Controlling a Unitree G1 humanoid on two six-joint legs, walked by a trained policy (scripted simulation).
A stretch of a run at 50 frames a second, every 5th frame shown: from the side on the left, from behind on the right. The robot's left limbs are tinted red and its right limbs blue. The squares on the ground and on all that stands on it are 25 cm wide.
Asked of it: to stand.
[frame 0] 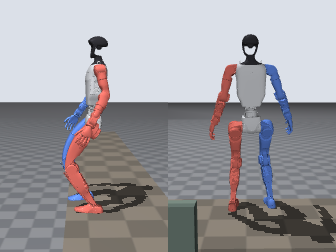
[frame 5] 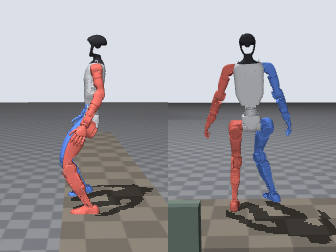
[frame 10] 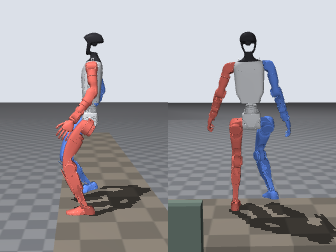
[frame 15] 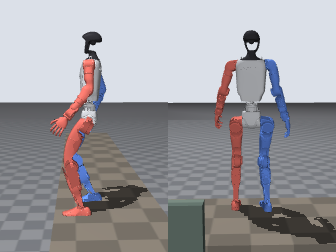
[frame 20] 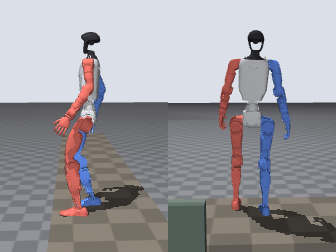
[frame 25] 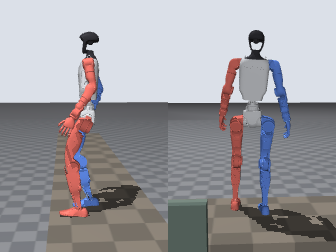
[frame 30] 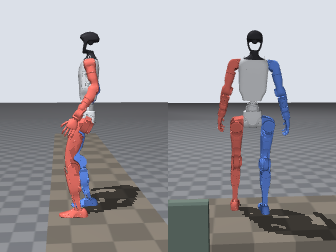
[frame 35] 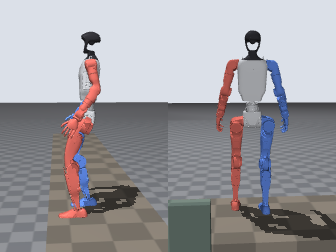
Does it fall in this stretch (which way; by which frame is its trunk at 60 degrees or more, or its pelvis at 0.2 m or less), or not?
no
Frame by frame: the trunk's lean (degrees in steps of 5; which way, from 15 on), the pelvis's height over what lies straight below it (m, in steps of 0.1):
0: 5, 0.7
5: 5, 0.7
10: 5, 0.7
15: 5, 0.8
20: 5, 0.8
25: 5, 0.8
30: 5, 0.8
35: 5, 0.8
